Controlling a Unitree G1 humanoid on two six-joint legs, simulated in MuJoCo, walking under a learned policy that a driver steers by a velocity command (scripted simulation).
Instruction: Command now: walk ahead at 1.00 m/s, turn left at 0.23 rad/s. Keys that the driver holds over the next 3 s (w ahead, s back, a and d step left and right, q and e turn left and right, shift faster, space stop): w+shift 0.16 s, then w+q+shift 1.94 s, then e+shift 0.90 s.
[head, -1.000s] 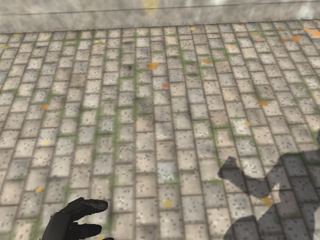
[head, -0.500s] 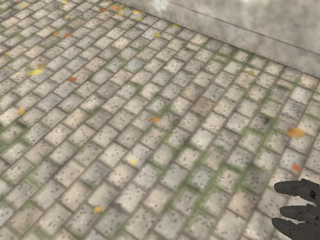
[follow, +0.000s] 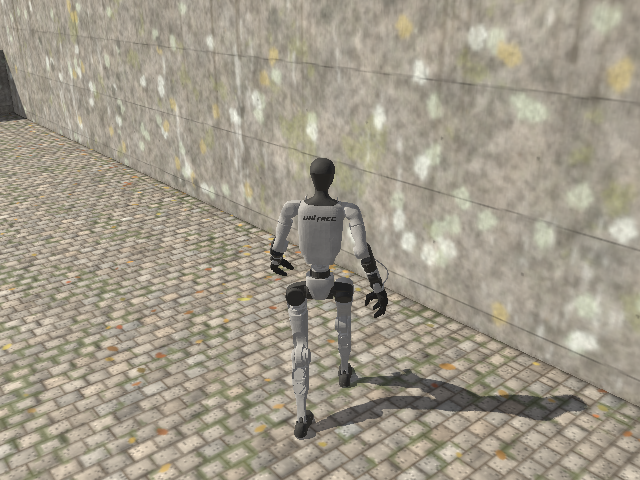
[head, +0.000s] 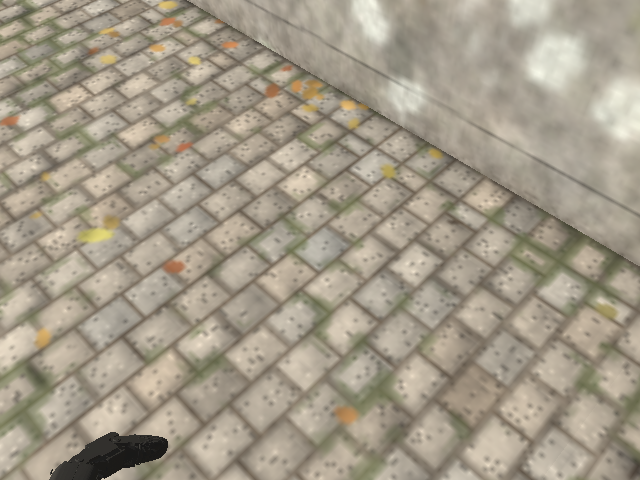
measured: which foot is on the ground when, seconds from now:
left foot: down 0.00-0.00, up 0.02-0.48, down 0.50-0.90, up 0.92-1.00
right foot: up 0.00-0.00, down 0.02-0.50, up 0.52-0.88, down 0.90-1.00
